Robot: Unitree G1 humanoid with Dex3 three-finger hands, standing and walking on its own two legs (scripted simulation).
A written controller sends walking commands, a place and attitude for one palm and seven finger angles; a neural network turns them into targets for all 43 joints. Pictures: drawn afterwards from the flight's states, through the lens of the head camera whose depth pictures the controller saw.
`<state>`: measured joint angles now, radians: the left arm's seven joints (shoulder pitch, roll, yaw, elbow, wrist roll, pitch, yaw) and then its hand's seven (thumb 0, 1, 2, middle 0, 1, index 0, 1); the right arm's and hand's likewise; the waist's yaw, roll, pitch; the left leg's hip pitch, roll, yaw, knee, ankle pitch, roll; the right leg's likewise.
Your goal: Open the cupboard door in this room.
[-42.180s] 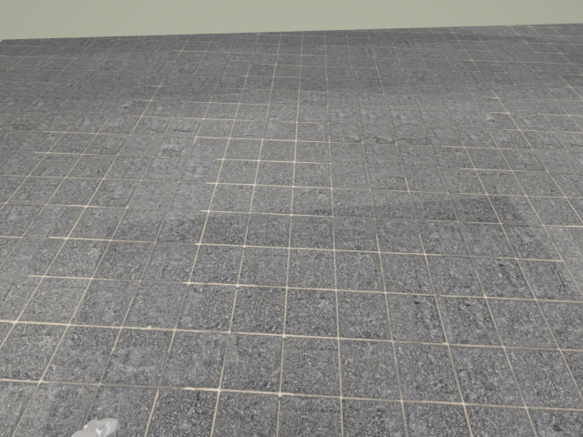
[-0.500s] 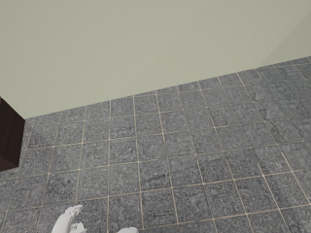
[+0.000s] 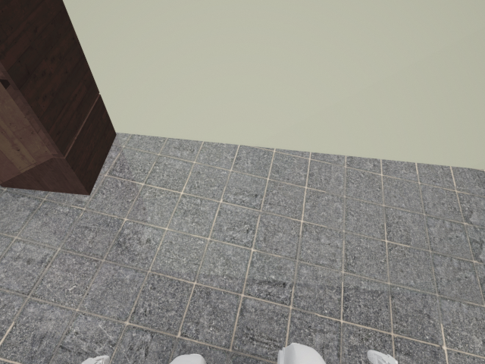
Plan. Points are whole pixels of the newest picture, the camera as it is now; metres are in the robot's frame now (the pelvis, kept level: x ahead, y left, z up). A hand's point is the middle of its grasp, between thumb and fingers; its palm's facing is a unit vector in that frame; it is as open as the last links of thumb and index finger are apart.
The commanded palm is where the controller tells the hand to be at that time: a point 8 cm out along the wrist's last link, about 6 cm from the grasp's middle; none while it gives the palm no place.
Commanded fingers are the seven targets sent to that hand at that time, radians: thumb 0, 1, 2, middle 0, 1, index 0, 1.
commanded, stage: turn to face it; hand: left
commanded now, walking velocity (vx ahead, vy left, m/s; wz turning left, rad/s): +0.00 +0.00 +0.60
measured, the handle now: out of the picture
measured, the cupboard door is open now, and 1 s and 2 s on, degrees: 48 48 48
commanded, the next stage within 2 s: take the last steps up to it in 1.16 s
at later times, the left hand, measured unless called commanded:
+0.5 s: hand out of the picture +0.01 +0.17 -0.17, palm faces +0.33 -0.92 -0.20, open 7.4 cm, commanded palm none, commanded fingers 0.00 0.90 0.90 -0.20 -0.30 -0.20 -0.30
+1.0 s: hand out of the picture +0.01 +0.20 -0.15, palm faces +0.55 -0.79 -0.27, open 7.4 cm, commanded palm none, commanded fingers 0.00 0.90 0.90 -0.20 -0.30 -0.20 -0.30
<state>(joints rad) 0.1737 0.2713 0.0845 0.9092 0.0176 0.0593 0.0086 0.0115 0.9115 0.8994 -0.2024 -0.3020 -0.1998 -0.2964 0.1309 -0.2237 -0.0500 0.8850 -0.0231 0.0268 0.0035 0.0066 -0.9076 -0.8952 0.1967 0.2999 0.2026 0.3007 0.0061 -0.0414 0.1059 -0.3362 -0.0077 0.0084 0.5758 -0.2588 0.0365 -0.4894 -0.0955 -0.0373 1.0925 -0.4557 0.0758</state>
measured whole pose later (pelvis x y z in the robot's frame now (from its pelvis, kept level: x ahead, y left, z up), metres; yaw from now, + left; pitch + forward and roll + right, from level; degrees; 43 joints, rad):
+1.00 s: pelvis +0.01 -0.04 +0.00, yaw +34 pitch +1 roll +0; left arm 0.13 0.24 0.06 0.86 0.01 0.02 0.01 0.01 0.91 0.90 -0.20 -0.30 -0.20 -0.30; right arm 0.21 -0.20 -0.06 0.93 -0.02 0.05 0.01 0.01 -0.90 -0.90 0.20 0.30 0.21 0.30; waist -0.02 0.01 0.06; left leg -0.35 -0.06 -0.12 0.57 -0.24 0.00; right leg -0.27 -0.04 -0.02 0.55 -0.31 0.05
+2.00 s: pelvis +0.10 +0.06 +0.01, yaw +48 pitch -1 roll +0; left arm 0.19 0.14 0.07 0.98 0.01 -0.08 0.02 -0.02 0.95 0.90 -0.21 -0.30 -0.21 -0.30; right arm 0.36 -0.16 -0.05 1.12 -0.02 0.00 0.00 0.01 -0.91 -0.90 0.20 0.30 0.20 0.30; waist -0.03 0.03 0.06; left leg -0.45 0.05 0.03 1.06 -0.32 0.01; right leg -0.19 -0.04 -0.15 0.47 -0.26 -0.02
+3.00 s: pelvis +0.29 +0.36 +0.00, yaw +46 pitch -1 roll -2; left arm 0.29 0.16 0.04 1.10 0.01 -0.04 0.02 0.00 0.94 0.90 -0.20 -0.30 -0.20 -0.30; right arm 0.20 -0.18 -0.03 1.06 -0.02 -0.04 0.00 0.01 -0.93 -0.90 0.19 0.30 0.20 0.30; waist 0.02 0.00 0.06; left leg -0.36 0.07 0.08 0.54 -0.09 -0.01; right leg -0.11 -0.04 -0.14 0.49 -0.35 0.03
